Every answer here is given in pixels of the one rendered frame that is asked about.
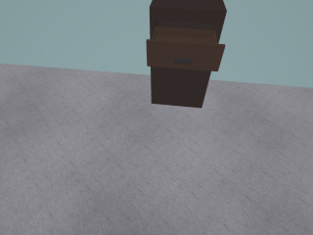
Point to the handle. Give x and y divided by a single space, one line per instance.
183 61

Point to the cabinet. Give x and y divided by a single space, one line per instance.
181 87

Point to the drawer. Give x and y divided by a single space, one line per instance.
200 44

